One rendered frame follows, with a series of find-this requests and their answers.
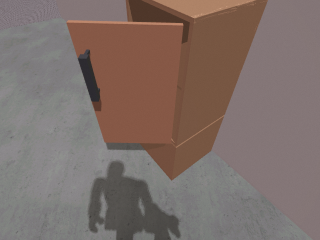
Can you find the cupboard door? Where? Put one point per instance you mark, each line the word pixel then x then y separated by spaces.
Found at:
pixel 136 68

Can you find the handle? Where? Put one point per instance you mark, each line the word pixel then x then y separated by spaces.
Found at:
pixel 89 77

